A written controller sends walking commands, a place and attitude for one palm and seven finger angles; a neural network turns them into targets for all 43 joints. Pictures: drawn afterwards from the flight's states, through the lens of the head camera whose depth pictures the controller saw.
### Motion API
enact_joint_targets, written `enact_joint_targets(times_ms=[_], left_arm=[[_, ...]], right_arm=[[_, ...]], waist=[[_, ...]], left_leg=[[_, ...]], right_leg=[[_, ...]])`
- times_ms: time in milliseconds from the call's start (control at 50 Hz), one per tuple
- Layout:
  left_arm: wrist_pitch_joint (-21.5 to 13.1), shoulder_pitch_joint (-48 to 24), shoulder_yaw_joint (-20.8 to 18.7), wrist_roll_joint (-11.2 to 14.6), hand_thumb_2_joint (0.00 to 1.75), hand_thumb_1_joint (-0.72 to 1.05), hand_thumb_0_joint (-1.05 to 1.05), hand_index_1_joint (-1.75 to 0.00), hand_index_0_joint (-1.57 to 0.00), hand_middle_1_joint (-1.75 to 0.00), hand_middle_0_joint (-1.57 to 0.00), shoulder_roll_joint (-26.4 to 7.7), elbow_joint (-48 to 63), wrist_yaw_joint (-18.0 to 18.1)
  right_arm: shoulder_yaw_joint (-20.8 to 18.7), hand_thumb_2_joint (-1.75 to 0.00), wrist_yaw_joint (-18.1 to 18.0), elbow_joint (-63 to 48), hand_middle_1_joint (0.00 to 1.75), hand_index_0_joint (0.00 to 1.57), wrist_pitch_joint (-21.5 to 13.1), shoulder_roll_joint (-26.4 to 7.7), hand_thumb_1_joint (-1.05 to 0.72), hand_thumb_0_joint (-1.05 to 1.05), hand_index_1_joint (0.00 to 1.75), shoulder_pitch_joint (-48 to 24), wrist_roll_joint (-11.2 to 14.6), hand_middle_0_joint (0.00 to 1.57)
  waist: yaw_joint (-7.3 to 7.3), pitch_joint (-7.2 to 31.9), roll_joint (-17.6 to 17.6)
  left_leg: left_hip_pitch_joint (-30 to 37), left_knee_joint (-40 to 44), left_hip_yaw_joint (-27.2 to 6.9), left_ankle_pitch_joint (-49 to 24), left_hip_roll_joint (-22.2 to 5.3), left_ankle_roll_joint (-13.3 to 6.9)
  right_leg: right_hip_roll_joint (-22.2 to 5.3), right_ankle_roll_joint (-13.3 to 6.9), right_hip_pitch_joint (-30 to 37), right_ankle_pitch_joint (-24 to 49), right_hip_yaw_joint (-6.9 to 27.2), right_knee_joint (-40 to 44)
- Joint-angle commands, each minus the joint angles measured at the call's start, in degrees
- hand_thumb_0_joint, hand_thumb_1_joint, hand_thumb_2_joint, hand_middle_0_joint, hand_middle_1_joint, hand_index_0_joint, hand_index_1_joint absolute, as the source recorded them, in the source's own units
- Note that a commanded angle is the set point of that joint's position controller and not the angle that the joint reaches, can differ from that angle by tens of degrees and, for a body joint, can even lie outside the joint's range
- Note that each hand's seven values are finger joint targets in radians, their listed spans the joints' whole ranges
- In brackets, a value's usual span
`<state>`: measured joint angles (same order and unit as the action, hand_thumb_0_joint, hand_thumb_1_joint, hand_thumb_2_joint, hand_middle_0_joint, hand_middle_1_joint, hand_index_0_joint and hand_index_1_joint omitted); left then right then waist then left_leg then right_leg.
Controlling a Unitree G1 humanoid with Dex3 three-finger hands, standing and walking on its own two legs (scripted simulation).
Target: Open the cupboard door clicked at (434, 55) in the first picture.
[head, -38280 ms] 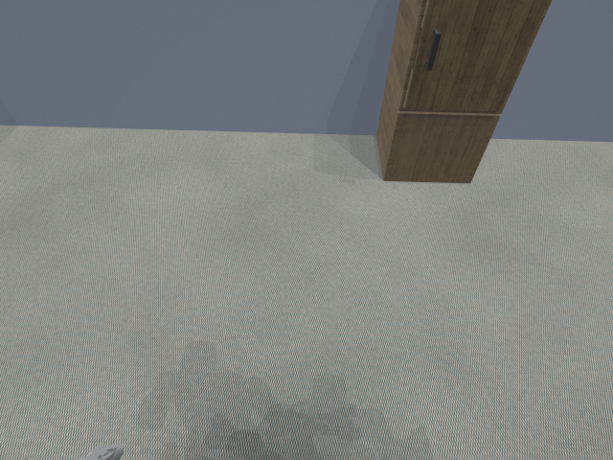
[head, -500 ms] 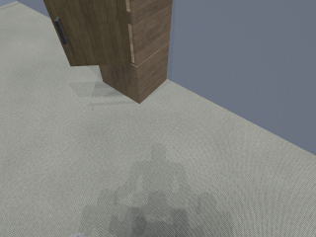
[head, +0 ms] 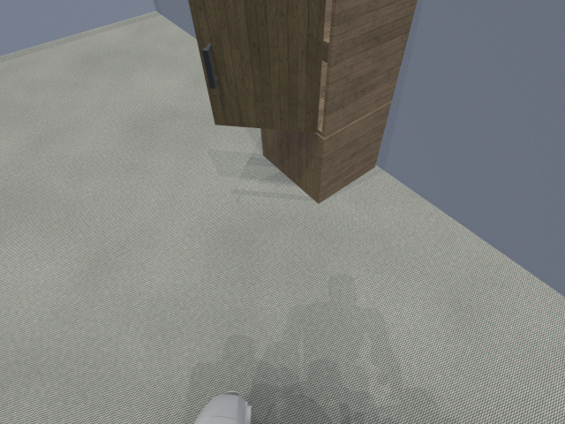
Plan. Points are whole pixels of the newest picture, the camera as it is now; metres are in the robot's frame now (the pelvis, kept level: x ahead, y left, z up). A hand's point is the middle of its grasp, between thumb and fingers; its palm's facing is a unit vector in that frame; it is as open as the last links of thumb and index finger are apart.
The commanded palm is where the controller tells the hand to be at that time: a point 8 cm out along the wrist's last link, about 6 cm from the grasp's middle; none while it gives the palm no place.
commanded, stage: take the last steps up to it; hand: left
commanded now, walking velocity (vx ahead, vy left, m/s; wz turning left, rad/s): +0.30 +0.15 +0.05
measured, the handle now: (211, 66) +1.14 +0.37 -0.10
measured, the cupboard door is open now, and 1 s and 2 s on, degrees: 43 43 43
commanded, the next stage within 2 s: come to a stop and stand still in 1.36 s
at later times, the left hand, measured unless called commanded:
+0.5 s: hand (157, 329) +0.28 +0.28 -0.16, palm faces +0.00 -0.98 -0.20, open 7.4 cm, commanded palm none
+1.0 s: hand (170, 309) +0.32 +0.27 -0.17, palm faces +0.06 -0.97 -0.22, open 7.2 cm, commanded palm none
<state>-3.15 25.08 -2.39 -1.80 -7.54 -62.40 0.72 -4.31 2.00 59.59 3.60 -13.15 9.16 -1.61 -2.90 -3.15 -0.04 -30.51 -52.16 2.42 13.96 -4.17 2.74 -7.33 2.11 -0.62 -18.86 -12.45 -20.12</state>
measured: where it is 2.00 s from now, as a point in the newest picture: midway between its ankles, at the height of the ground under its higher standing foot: (265, 327)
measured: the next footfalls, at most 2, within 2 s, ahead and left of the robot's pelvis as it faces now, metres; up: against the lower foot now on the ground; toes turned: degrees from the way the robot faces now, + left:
left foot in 0.14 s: +0.14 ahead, +0.16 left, +0.00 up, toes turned +7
right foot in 0.66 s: +0.32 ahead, -0.02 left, +0.00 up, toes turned -10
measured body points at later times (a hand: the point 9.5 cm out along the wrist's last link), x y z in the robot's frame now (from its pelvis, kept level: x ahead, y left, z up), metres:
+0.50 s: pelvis +0.16 +0.09 -0.01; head +0.18 +0.09 +0.44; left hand +0.28 +0.33 -0.14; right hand +0.14 -0.15 -0.16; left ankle +0.11 +0.16 -0.74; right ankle +0.24 -0.02 -0.69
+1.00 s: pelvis +0.34 +0.08 +0.00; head +0.37 +0.07 +0.45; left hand +0.32 +0.32 -0.15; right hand +0.38 -0.16 -0.16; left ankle +0.44 +0.24 -0.69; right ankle +0.28 -0.01 -0.74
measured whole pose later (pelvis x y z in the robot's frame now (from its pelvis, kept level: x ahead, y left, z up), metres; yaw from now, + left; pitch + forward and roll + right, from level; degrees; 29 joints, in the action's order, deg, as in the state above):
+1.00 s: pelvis +0.34 +0.08 +0.00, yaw -2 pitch +0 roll +1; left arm -3.7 19.7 -3.2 -1.3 -9.1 -62.5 0.4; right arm -3.9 0.6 60.5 0.0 -10.7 11.7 -1.6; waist -1.3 -3.0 -0.7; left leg -30.7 -46.2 2.5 10.9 -5.7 2.4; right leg -1.9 -1.3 -4.1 -16.1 -7.6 -20.4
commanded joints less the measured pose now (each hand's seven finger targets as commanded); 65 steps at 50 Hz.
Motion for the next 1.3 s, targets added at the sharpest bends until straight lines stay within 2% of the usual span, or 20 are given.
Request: enact_joint_targets(times_ms=[0, 40, 80, 100, 120, 200, 260, 540, 600, 620, 640, 660, 700, 740, 780, 1000, 1080, 1120, 1180, 1280], left_arm=[[-0.79, 2.89, -1.73, -0.27, 0.9, 0.9, 0.0, -0.3, -0.2, -0.3, -0.2, -10.61, 0.31, 0.58], [-0.47, 0.99, -2.27, -0.17, 0.9, 0.9, 0.0, -0.3, -0.2, -0.3, -0.2, -11.81, 0.53, 0.55], [-0.23, -0.76, -2.11, 0.11, 0.9, 0.9, 0.0, -0.3, -0.2, -0.3, -0.2, -10.5, 1.09, 0.21], [0.22, 0.68, -1.6, 0.84, 0.9, 0.9, 0.0, -0.3, -0.2, -0.3, -0.2, -6.65, 2.35, -0.33], [0.35, -3.45, -0.89, 0.94, 0.9, 0.9, 0.0, -0.3, -0.2, -0.3, -0.2, -5.23, 5.1, -0.11], [1.29, -5.72, -1.17, 0.06, 0.9, 0.9, 0.0, -0.3, -0.2, -0.3, -0.2, -5.31, 3.52, -0.72], [2.22, -3.65, -1.06, -0.06, 0.9, 0.9, 0.0, -0.3, -0.2, -0.3, -0.2, -3.39, 3.02, -0.85], [2.06, -23.85, -0.53, 0.29, 0.9, 0.9, 0.0, -0.3, -0.2, -0.3, -0.2, -4.6, 12.49, -1.52], [1.16, -14.7, -0.91, 0.4, 0.9, 0.9, 0.0, -0.3, -0.2, -0.3, -0.2, -6.28, 10.34, -1.26], [0.61, -6.0, -1.87, 0.42, 0.9, 0.9, 0.0, -0.3, -0.2, -0.3, -0.2, -8.18, 7.74, -1.0], [0.05, 3.31, -3.35, 0.21, 0.9, 0.9, 0.0, -0.3, -0.2, -0.3, -0.2, -13.66, 5.22, -0.36], [0.04, 4.91, -3.86, 1.08, 0.9, 0.9, 0.0, -0.3, -0.2, -0.3, -0.2, -16.96, 4.21, -0.3], [0.27, -3.14, -2.99, 1.39, 0.9, 0.9, 0.0, -0.3, -0.2, -0.3, -0.2, -13.01, 6.1, 0.47], [-0.69, -7.35, -1.4, 1.2, 0.9, 0.9, 0.0, -0.3, -0.2, -0.3, -0.2, -7.93, 6.35, 0.33], [-1.33, -7.1, -0.89, 0.89, 0.9, 0.9, 0.0, -0.3, -0.2, -0.3, -0.2, -5.95, 5.24, 0.21], [-1.54, -2.24, -1.78, 0.17, 0.9, 0.9, 0.0, -0.3, -0.2, -0.3, -0.2, -9.76, 0.56, -0.01], [-0.49, -4.01, -2.03, 0.5, 0.9, 0.9, 0.0, -0.3, -0.2, -0.3, -0.2, -9.74, 0.4, -0.06], [-0.38, -2.43, -0.79, 1.23, 0.9, 0.9, 0.0, -0.3, -0.2, -0.3, -0.2, -4.51, 3.01, -0.46], [0.42, -8.01, -0.96, 0.66, 0.9, 0.9, 0.0, -0.3, -0.2, -0.3, -0.2, -5.68, 3.93, -0.38], [2.29, -4.09, -0.66, 0.21, 0.9, 0.9, 0.0, -0.3, -0.2, -0.3, -0.2, -2.76, 2.95, -0.95]], right_arm=[[1.42, -0.9, 1.1, -7.88, 0.3, 0.2, -3.14, 0.41, -0.9, 0.0, 0.3, -9.59, 0.66, 0.2], [1.32, -0.9, 0.81, -7.21, 0.3, 0.2, -3.91, -0.46, -0.9, 0.0, 0.3, -5.6, 0.71, 0.2], [0.25, -0.9, -0.54, -2.79, 0.3, 0.2, -4.94, -5.43, -0.9, 0.0, 0.3, 10.02, 0.34, 0.2], [-1.82, -0.9, -1.49, -1.17, 0.3, 0.2, -5.32, -12.76, -0.9, 0.0, 0.3, 17.84, -0.28, 0.2], [-2.23, -0.9, -2.56, -0.33, 0.3, 0.2, -4.7, -15.02, -0.9, 0.0, 0.3, 21.48, 0.05, 0.2], [0.4, -0.9, -3.41, -4.46, 0.3, 0.2, -5.78, -5.69, -0.9, 0.0, 0.3, 6.68, 0.2, 0.2], [1.28, -0.9, -3.39, -3.32, 0.3, 0.2, -7.07, -2.8, -0.9, 0.0, 0.3, 7.23, 0.32, 0.2], [1.95, -0.9, -3.62, 2.61, 0.3, 0.2, -7.51, -2.99, -0.9, 0.0, 0.3, 19.35, -0.36, 0.2], [1.98, -0.9, -3.66, 3.85, 0.3, 0.2, -7.23, -3.98, -0.9, 0.0, 0.3, 18.78, 0.08, 0.2], [1.86, -0.9, -3.54, 3.31, 0.3, 0.2, -7.41, -4.3, -0.9, 0.0, 0.3, 16.86, 0.74, 0.2], [1.8, -0.9, -3.06, 1.93, 0.3, 0.2, -7.83, -2.73, -0.9, 0.0, 0.3, 16.9, 1.59, 0.2], [1.68, -0.9, -3.03, 0.91, 0.3, 0.2, -7.7, -2.22, -0.9, 0.0, 0.3, 17.39, 1.47, 0.2], [0.88, -0.9, -2.86, -0.59, 0.3, 0.2, -6.74, -1.67, -0.9, 0.0, 0.3, 8.81, 0.85, 0.2], [1.57, -0.9, -2.33, 1.01, 0.3, 0.2, -5.41, 2.02, -0.9, 0.0, 0.3, 11.64, 0.39, 0.2], [1.58, -0.9, -2.05, 2.12, 0.3, 0.2, -4.49, 2.99, -0.9, 0.0, 0.3, 14.35, 0.15, 0.2], [1.12, -0.9, -0.06, -4.48, 0.3, 0.2, -5.53, 1.65, -0.9, 0.0, 0.3, -1.84, 0.46, 0.2], [0.44, -0.9, -1.23, -1.13, 0.3, 0.2, -6.75, -2.59, -0.9, 0.0, 0.3, 9.57, 0.11, 0.2], [-1.68, -0.9, -2.75, 0.55, 0.3, 0.2, -6.59, -12.63, -0.9, 0.0, 0.3, 21.25, -0.63, 0.2], [0.18, -0.9, -3.58, -2.82, 0.3, 0.2, -6.1, -7.12, -0.9, 0.0, 0.3, 10.17, 0.0, 0.2], [1.48, -0.9, -3.62, -3.36, 0.3, 0.2, -7.14, -3.55, -0.9, 0.0, 0.3, 6.4, 0.15, 0.2]], waist=[[-0.81, -5.21, 13.03], [1.47, -3.07, 12.06], [8.66, 5.49, 3.83], [11.02, 11.7, -14.12], [11.88, 12.19, -14.1], [4.52, 1.64, -5.65], [1.85, 0.2, -4.97], [4.51, -3.27, -1.87], [0.04, 1.74, -0.31], [-3.98, 5.89, 0.69], [-6.31, 12.15, 8.79], [-4.88, 14.01, 13.82], [-2.8, 3.47, 1.83], [1.5, -0.35, 4.97], [3.24, 0.02, 8.56], [0.45, -3.19, 9.43], [6.65, 2.06, 3.18], [9.7, 10.54, -17.87], [6.17, 3.28, -11.28], [1.54, 1.28, -6.14]], left_leg=[[0.58, 11.09, 3.32, 1.8, 1.47, -1.96], [9.92, 16.22, 5.22, 3.26, 3.72, -3.27], [33.15, 25.27, 5.47, 0.33, 3.65, -4.32], [44.87, 27.17, -14.94, -0.22, -10.54, -8.76], [43.51, 34.43, -24.09, -2.68, -17.68, -13.46], [21.79, 39.47, -13.62, 2.42, -13.89, -13.23], [20.25, 41.39, -7.13, -7.56, -10.94, -13.53], [31.11, 37.7, -2.67, -30.49, -10.47, -13.3], [30.05, 25.03, -0.26, -43.58, -7.64, -10.39], [22.31, 15.04, 1.72, -39.4, -5.13, -8.22], [7.14, 0.14, 5.71, -18.17, 1.34, -5.14], [-1.97, -17.25, 3.85, 19.25, 6.4, -3.3], [-6.82, -21.73, -4.54, 11.96, 0.84, -3.53], [-2.64, -16.52, -3.8, 3.52, -1.35, -2.42], [0.39, -11.33, -1.96, 1.25, -1.61, -1.23], [2.75, 13.64, 1.72, -1.71, 0.03, -1.46], [26.28, 26.39, 4.33, -3.62, 3.61, -3.2], [41.71, 31.77, -22.3, -13.86, -18.39, -12.89], [24.27, 38.37, -17.7, 1.38, -17.23, -14.77], [15.11, 41.07, -5.76, -5.87, -11.89, -12.56]], right_leg=[[-14.2, -6.97, -2.9, 21.27, 8.01, 5.71], [-13.6, -6.57, -5.39, 24.38, 6.41, 1.43], [-8.81, -3.88, -13.23, 23.85, 1.17, -17.75], [0.34, -0.85, -27.66, -5.05, -1.21, -35.74], [2.99, -1.77, -35.11, -17.41, 5.33, -47.4], [-2.61, -2.77, -35.04, -4.16, 11.11, -53.39], [-1.75, -2.03, -33.21, 0.6, 10.05, -48.19], [2.52, -4.17, -31.16, 4.27, 7.26, -21.8], [6.7, -6.0, -15.22, 4.76, 4.75, -12.34], [4.5, -7.35, -0.4, 10.87, 7.74, -8.92], [-9.58, -12.99, 15.92, 18.21, 25.95, -6.57], [-21.93, -19.69, 18.77, 27.57, 41.91, -0.13], [-18.68, -16.76, 4.45, 24.83, 34.05, 2.58], [-11.46, -10.89, -6.28, 25.72, 19.84, 5.46], [-8.9, -9.85, -9.63, 25.6, 15.07, 7.16], [-10.87, -9.87, -6.39, 19.42, 14.28, 6.72], [-5.73, -6.59, -12.1, 23.72, 8.46, -10.78], [5.75, -3.03, -30.79, -15.92, 3.88, -40.76], [0.84, -4.01, -34.71, -8.63, 11.64, -53.08], [0.15, -2.52, -26.84, -1.55, 9.79, -41.21]])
